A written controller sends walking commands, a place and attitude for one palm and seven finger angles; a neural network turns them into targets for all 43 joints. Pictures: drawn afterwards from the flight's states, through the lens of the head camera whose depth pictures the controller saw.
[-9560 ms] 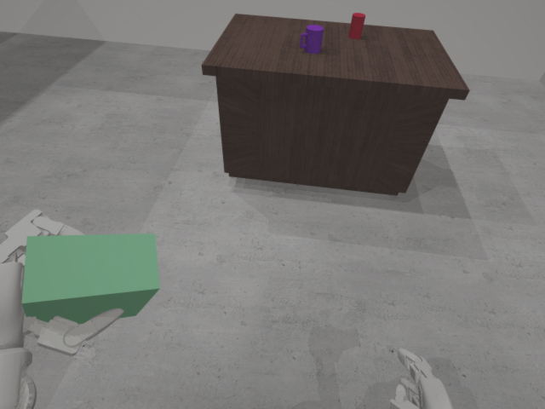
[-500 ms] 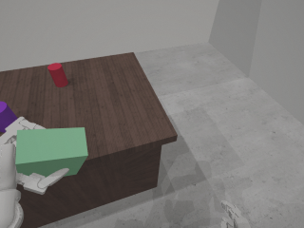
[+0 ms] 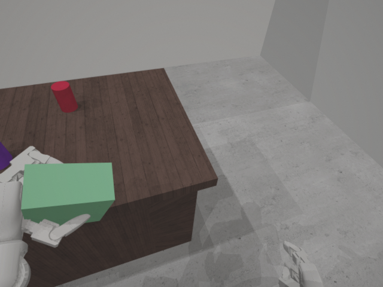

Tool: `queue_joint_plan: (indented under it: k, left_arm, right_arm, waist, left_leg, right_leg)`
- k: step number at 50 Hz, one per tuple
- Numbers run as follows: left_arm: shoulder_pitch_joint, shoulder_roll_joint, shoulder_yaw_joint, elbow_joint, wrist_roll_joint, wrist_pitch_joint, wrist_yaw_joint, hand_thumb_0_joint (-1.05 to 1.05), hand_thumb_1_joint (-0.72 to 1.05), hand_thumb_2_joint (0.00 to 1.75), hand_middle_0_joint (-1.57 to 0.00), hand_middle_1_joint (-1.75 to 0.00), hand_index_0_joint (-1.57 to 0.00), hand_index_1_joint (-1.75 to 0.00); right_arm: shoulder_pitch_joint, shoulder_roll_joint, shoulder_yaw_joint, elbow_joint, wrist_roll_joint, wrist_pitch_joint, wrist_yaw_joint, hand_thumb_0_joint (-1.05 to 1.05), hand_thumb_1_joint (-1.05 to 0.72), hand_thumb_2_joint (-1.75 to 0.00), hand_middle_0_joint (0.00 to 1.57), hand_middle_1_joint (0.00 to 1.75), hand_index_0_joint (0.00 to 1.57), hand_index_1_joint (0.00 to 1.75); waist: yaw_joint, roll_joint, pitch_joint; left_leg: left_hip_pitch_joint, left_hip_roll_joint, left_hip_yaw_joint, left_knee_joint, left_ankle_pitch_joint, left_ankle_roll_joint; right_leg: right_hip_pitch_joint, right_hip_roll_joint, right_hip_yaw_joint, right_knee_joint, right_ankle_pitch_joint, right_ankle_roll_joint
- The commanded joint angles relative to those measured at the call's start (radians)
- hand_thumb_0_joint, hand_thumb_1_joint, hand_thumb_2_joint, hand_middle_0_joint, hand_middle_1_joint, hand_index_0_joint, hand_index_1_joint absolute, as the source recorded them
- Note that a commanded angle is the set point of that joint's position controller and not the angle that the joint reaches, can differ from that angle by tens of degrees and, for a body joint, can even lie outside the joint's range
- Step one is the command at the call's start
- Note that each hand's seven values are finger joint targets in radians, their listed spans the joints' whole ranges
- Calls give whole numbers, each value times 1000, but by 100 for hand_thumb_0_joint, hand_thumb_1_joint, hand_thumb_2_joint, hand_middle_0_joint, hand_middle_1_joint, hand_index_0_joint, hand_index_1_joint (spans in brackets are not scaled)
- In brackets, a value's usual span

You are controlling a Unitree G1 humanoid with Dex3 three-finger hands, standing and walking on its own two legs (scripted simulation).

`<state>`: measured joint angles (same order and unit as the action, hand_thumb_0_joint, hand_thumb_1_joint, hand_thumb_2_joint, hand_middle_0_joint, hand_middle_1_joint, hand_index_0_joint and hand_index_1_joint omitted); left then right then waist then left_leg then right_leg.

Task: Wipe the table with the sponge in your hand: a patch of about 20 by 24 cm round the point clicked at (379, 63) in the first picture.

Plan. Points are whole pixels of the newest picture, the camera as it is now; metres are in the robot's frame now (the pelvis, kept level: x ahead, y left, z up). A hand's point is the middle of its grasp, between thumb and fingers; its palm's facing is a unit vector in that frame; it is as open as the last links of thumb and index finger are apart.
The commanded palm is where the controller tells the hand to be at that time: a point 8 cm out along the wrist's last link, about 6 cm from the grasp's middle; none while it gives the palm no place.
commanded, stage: look again from close up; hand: left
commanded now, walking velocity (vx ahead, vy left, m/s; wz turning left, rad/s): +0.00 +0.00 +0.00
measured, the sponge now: (81, 196) +0.23 +0.21 +0.13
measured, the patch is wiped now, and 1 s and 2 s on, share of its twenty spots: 0.00 0.00 0.00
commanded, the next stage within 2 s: shuffle to correct the standing spot in 0.04 s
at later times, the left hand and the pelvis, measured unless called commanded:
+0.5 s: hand (50, 174) +0.25 +0.26 +0.15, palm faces +0.37 -0.85 -0.38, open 10.3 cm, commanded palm +0.20 +0.30 +0.17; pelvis +0.04 +0.02 -0.01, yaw +0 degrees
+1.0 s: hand (47, 171) +0.25 +0.27 +0.15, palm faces +0.35 -0.83 -0.43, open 10.3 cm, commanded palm +0.20 +0.31 +0.17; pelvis +0.04 +0.03 -0.01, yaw +0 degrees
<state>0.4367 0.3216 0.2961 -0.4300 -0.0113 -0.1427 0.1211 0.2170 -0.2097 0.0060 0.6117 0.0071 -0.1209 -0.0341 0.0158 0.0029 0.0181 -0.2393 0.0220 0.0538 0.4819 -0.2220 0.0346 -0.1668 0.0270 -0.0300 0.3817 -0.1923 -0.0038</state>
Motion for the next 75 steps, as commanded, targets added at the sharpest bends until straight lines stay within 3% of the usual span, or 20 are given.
queue_joint_plan:
  k: [1,2,8,16,21,24,27,34,37,40,42,44,47,52,55,58,61,64,67,75]
  left_arm:
    - [-97,195,141,-295,-25,-77,26,0,10,130,-120,-160,-120,-160]
    - [-93,206,148,-302,-27,-76,28,0,10,130,-120,-160,-120,-160]
    - [-29,180,135,-277,-41,-65,18,0,10,130,-120,-160,-120,-160]
    - [-64,199,134,-279,-44,-67,17,0,10,130,-120,-160,-120,-160]
    - [-85,213,150,-310,-42,-72,17,0,10,130,-120,-160,-120,-160]
    - [-80,218,152,-308,-40,-73,14,0,10,130,-120,-160,-120,-160]
    - [-48,210,152,-282,-42,-68,11,0,10,130,-120,-160,-120,-160]
    - [6,212,169,-277,-52,-73,12,0,10,130,-120,-160,-120,-160]
    - [11,246,201,-292,-54,-77,17,0,10,130,-120,-160,-120,-160]
    - [1,229,186,-312,-52,-82,13,0,10,130,-120,-160,-120,-160]
    - [-3,248,198,-320,-51,-85,15,0,10,130,-120,-160,-120,-160]
    - [7,229,184,-319,-50,-89,13,0,10,130,-120,-160,-120,-160]
    - [23,229,185,-294,-53,-88,16,0,10,130,-120,-160,-120,-160]
    - [7,216,174,-283,-54,-85,15,0,10,130,-120,-160,-120,-160]
    - [-37,199,154,-262,-49,-80,12,0,10,130,-120,-160,-120,-160]
    - [-69,199,148,-237,-46,-74,14,0,10,130,-120,-160,-120,-160]
    - [-79,195,142,-222,-44,-71,17,0,10,130,-120,-160,-120,-160]
    - [-66,199,146,-237,-47,-74,21,0,10,130,-120,-160,-120,-160]
    - [-60,225,170,-277,-49,-79,26,0,10,130,-120,-160,-120,-160]
    - [11,219,186,-292,-52,-86,28,0,10,130,-120,-160,-120,-160]
  right_arm:
    - [-119,-117,-48,-169,4,-54,-13,0,-90,-90,20,30,20,30]
    - [-119,-122,-48,-166,4,-50,-14,0,-90,-90,20,30,20,30]
    - [-115,-118,-51,-174,14,-25,-11,0,-90,-90,20,30,20,30]
    - [-122,-124,-59,-184,15,2,-8,0,-90,-90,20,30,20,30]
    - [-121,-125,-57,-191,16,3,-13,0,-90,-90,20,30,20,30]
    - [-111,-125,-58,-191,15,1,-14,0,-90,-90,20,30,20,30]
    - [-105,-128,-60,-186,15,5,-13,0,-90,-90,20,30,20,30]
    - [-111,-124,-62,-192,24,25,-8,0,-90,-90,20,30,20,30]
    - [-117,-124,-60,-189,23,30,-11,0,-90,-90,20,30,20,30]
    - [-118,-119,-60,-197,22,25,-9,0,-90,-90,20,30,20,30]
    - [-110,-124,-62,-191,22,22,-10,0,-90,-90,20,30,20,30]
    - [-107,-123,-64,-193,21,16,-8,0,-90,-90,20,30,20,30]
    - [-105,-128,-66,-186,25,21,-7,0,-90,-90,20,30,20,30]
    - [-111,-132,-68,-186,25,28,-10,0,-90,-90,20,30,20,30]
    - [-113,-130,-66,-188,22,27,-11,0,-90,-90,20,30,20,30]
    - [-119,-125,-61,-185,21,24,-17,0,-90,-90,20,30,20,30]
    - [-121,-119,-60,-188,21,20,-17,0,-90,-90,20,30,20,30]
    - [-131,-115,-57,-188,19,21,-18,0,-90,-90,20,30,20,30]
    - [-132,-120,-58,-186,19,20,-17,0,-90,-90,20,30,20,30]
    - [-130,-123,-62,-191,21,16,-14,0,-90,-90,20,30,20,30]
  waist:
    - [1,57,-140]
    - [-1,81,-151]
    - [-3,51,-168]
    - [-16,34,-121]
    - [-19,86,-117]
    - [-20,133,-121]
    - [-22,113,-130]
    - [-27,19,-165]
    - [-28,67,-151]
    - [-27,113,-142]
    - [-29,114,-133]
    - [-29,106,-150]
    - [-30,83,-150]
    - [-32,90,-137]
    - [-29,97,-101]
    - [-26,82,-73]
    - [-27,20,-69]
    - [-27,28,-58]
    - [-29,43,-71]
    - [-25,89,-134]
  left_leg:
    - [49,62,-106,-87,96,7]
    - [56,66,-112,-84,147,6]
    - [95,82,-99,-54,288,4]
    - [16,64,-115,-32,68,31]
    - [39,94,-140,-48,145,40]
    - [83,118,-151,-57,231,39]
    - [92,117,-138,-32,282,33]
    - [30,68,-79,53,260,24]
    - [39,78,-111,20,271,28]
    - [56,95,-130,0,300,34]
    - [63,99,-143,-1,340,31]
    - [77,94,-128,21,368,31]
    - [60,80,-124,32,340,21]
    - [79,94,-128,-4,265,19]
    - [64,115,-136,-43,166,23]
    - [18,113,-140,-67,33,34]
    - [-32,74,-111,-24,-58,42]
    - [-24,58,-113,-17,-116,43]
    - [-21,52,-118,-6,-102,46]
    - [34,86,-146,-5,122,57]
  right_leg:
    - [73,-82,106,-39,184,-21]
    - [86,-83,94,-25,218,-21]
    - [95,-88,81,-4,312,-16]
    - [54,-117,96,21,163,-40]
    - [20,-78,54,90,179,-41]
    - [-30,-56,20,128,117,-36]
    - [-19,-52,12,103,124,-41]
    - [60,-110,91,113,289,-66]
    - [29,-100,65,137,259,-55]
    - [1,-80,32,143,177,-43]
    - [-4,-76,13,138,165,-41]
    - [9,-77,11,119,172,-43]
    - [23,-94,35,122,218,-52]
    - [-22,-73,32,126,150,-49]
    - [-52,-52,18,111,61,-43]
    - [-37,-54,25,91,56,-43]
    - [-6,-88,92,62,79,-62]
    - [-48,-110,127,46,24,-72]
    - [-46,-120,138,45,26,-77]
    - [-5,-86,58,117,151,-49]
